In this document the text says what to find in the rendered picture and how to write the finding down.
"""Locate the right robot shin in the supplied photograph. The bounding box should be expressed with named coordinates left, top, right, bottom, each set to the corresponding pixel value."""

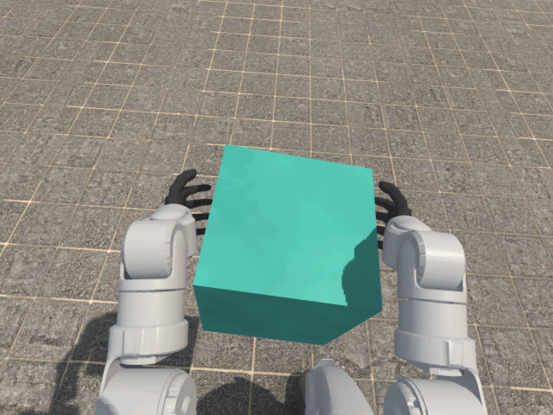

left=305, top=359, right=335, bottom=415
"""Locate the right robot forearm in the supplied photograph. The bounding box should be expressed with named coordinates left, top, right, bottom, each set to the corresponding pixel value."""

left=382, top=215, right=488, bottom=415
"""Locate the right robot upper arm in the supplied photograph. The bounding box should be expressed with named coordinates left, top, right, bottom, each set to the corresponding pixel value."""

left=384, top=378, right=486, bottom=415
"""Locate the left robot forearm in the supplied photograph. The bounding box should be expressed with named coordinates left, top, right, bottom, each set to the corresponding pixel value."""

left=94, top=204, right=198, bottom=415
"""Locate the carton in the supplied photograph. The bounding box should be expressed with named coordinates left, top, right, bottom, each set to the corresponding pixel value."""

left=193, top=144, right=383, bottom=346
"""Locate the robot left hand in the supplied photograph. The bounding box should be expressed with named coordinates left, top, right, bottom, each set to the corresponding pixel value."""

left=164, top=169, right=213, bottom=236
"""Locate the left robot upper arm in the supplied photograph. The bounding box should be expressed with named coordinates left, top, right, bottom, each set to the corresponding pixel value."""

left=96, top=368, right=197, bottom=415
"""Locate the robot right hand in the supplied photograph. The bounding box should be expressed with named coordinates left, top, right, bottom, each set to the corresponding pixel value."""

left=374, top=181, right=411, bottom=250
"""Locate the right robot thigh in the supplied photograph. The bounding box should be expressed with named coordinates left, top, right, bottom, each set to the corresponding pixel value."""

left=306, top=366, right=374, bottom=415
